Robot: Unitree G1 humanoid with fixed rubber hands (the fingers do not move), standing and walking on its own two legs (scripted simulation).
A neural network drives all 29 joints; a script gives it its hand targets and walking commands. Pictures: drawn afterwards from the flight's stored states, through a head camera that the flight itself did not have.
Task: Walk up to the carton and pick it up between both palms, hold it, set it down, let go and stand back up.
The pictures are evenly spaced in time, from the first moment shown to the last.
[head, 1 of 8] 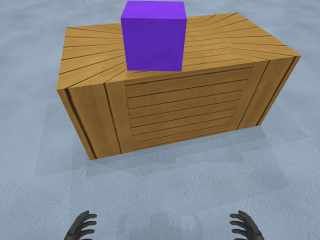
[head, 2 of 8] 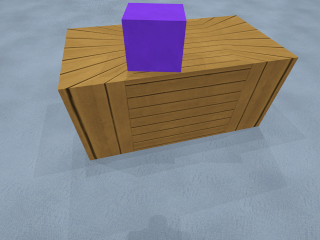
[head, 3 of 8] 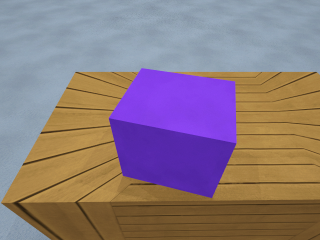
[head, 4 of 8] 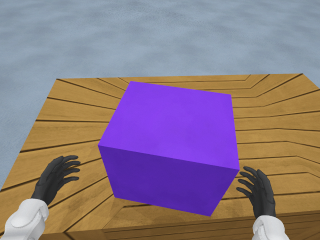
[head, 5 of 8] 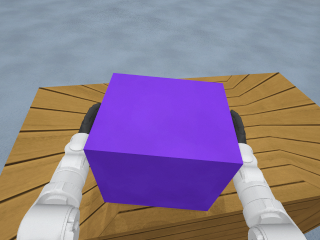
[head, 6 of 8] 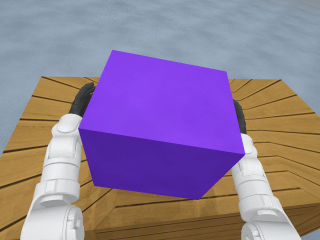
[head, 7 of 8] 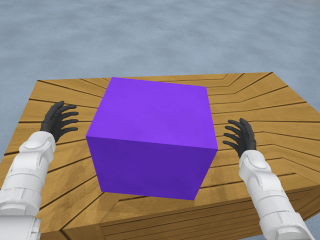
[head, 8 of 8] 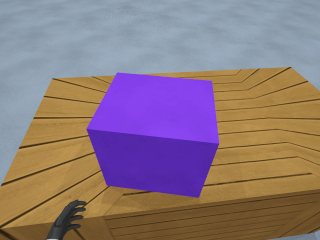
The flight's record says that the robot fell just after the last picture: no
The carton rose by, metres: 0.20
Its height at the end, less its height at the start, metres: +0.00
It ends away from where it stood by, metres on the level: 0.03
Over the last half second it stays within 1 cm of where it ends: yes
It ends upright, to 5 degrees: yes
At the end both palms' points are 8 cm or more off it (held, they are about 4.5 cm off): yes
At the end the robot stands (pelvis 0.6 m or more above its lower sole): yes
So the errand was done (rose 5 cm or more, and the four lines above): yes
